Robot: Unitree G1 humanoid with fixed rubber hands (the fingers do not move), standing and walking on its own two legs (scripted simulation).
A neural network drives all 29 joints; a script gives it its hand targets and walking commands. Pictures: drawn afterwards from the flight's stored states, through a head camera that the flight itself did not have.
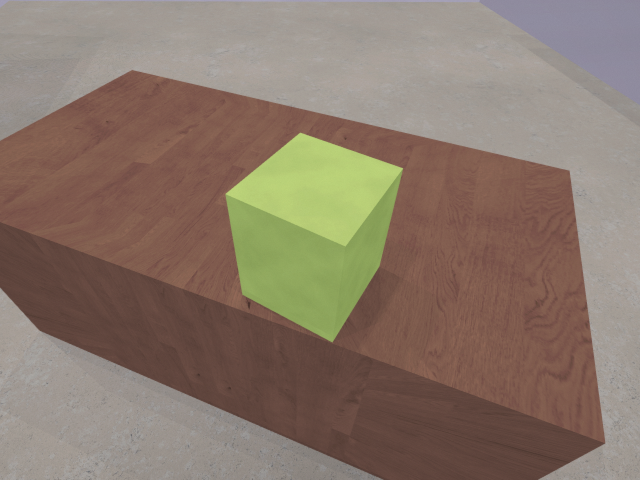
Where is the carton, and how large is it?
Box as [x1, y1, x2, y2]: [225, 133, 402, 341]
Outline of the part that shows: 299,133 225,194 242,294 332,341 379,265 402,168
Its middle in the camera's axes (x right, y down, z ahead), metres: -0.01 -0.01 +0.69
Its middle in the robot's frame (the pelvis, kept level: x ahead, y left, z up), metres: +0.53 +0.03 -0.02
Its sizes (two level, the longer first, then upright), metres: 0.210 0.200 0.250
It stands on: a pedestal, 0.64 m high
